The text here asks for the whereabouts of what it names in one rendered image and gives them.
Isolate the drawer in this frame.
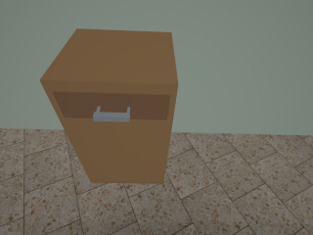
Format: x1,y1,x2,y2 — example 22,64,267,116
52,91,170,120

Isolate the cabinet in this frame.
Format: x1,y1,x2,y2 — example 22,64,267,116
40,28,179,184

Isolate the handle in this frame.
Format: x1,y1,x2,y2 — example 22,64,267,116
93,106,130,122

